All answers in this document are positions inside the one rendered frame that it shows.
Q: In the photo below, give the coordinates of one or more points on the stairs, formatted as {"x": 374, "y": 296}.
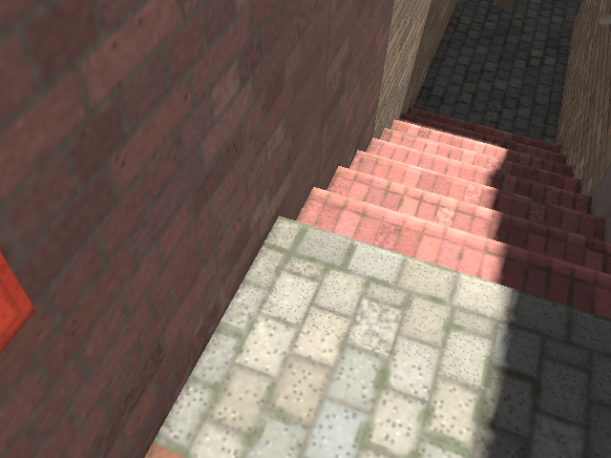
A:
{"x": 484, "y": 202}

